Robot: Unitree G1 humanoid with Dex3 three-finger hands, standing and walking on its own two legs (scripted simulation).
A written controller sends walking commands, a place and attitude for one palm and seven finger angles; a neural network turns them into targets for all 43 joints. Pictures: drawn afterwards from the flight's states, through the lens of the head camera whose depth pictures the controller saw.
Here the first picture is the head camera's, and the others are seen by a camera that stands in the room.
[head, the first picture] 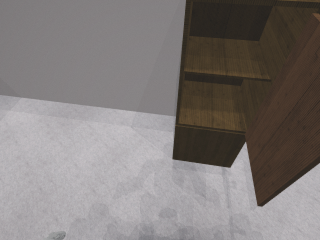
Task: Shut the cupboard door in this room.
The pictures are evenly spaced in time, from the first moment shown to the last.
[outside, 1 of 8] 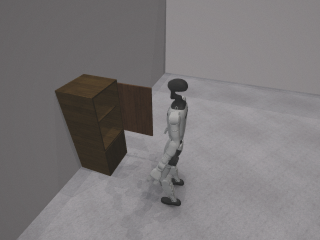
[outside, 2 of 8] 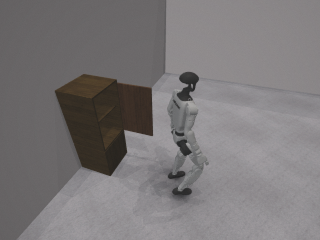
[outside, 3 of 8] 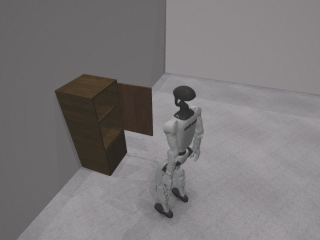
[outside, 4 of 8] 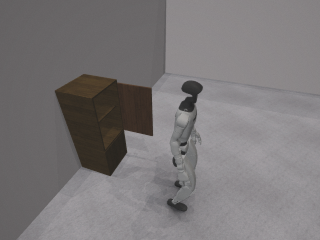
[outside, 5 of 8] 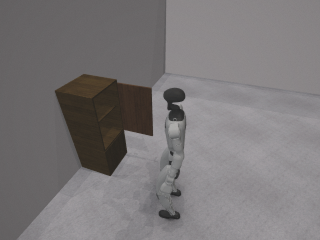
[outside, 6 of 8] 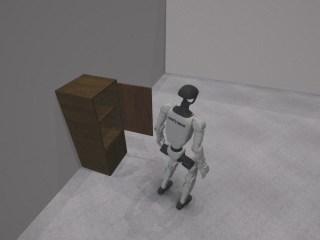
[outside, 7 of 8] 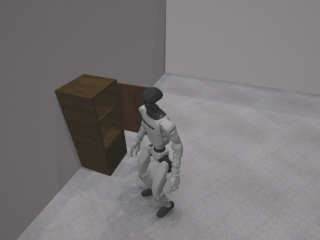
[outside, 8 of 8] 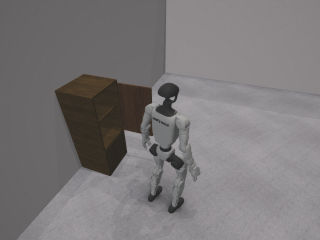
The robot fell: no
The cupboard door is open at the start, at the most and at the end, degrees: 92 92 92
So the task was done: no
